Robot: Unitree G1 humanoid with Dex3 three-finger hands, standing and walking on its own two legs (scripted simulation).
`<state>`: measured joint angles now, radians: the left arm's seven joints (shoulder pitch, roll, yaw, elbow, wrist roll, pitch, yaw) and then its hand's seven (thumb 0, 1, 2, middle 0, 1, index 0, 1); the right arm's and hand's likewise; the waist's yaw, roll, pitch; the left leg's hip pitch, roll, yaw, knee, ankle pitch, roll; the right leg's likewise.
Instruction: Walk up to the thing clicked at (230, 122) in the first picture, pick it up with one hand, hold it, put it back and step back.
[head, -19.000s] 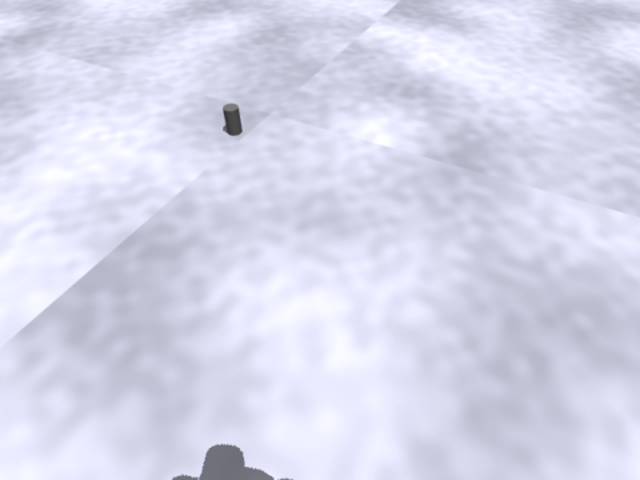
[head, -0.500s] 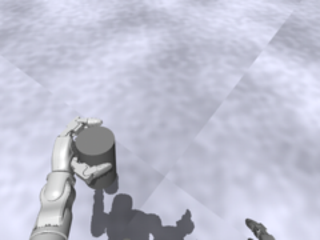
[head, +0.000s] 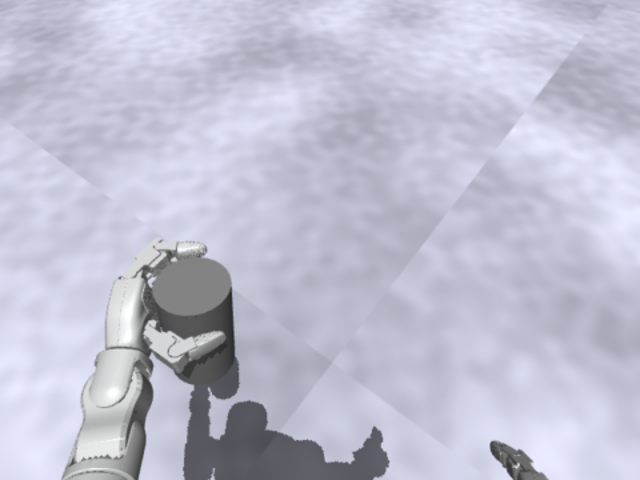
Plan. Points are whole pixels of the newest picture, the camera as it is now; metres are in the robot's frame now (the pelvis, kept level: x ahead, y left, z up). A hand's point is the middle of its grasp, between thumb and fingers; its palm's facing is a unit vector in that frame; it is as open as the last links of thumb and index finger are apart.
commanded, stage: hold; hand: left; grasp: from the side
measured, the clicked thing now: (198, 324) +0.32 +0.16 +0.02
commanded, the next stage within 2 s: none
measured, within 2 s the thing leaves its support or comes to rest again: neither
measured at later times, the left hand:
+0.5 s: hand (186, 315) +0.31 +0.17 +0.06, palm faces +0.06 -1.00 +0.00, open 11.9 cm
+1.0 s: hand (186, 309) +0.31 +0.17 +0.06, palm faces +0.06 -1.00 +0.00, open 11.9 cm
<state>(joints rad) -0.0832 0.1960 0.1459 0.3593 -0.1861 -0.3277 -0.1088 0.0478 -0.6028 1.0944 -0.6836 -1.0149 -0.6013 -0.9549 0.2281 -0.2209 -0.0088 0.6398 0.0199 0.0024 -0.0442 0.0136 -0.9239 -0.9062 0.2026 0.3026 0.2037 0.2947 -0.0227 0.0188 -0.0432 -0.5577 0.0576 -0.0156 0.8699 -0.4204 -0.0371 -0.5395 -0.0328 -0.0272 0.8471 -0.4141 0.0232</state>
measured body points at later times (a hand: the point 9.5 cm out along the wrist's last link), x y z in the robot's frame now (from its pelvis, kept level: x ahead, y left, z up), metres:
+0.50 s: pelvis -0.01 +0.00 +0.00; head +0.02 +0.00 +0.45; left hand +0.30 +0.22 +0.06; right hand +0.13 -0.25 -0.10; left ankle +0.01 +0.14 -0.70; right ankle +0.01 -0.14 -0.70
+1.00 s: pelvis -0.01 +0.00 +0.01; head +0.02 +0.00 +0.45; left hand +0.30 +0.22 +0.07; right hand +0.13 -0.25 -0.10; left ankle +0.01 +0.14 -0.70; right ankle +0.01 -0.14 -0.70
